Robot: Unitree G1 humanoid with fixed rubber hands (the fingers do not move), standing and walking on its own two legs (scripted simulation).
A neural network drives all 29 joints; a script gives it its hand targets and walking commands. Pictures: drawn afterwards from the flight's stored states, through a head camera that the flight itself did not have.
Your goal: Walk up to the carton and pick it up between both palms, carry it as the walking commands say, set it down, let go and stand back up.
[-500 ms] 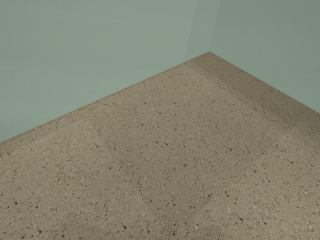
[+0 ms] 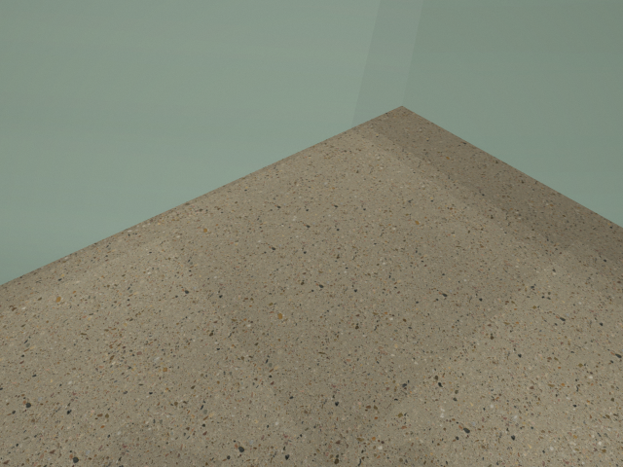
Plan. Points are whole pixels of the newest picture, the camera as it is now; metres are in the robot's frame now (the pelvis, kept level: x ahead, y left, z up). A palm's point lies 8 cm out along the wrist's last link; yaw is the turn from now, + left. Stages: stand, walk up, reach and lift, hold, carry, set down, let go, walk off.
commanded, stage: walk up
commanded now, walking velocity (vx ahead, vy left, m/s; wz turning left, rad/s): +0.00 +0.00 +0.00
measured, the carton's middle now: out of the picture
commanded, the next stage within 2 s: none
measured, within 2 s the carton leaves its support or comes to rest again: neither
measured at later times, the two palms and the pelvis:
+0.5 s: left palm out of the picture +0.06 +0.22 -0.13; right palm out of the picture +0.03 -0.29 -0.16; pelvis -0.02 -0.03 -0.01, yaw -11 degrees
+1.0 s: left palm out of the picture +0.12 +0.24 -0.14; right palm out of the picture -0.10 -0.23 -0.12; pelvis -0.05 +0.03 -0.01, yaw -26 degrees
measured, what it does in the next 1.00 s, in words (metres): steps on the spot, turning right: left foot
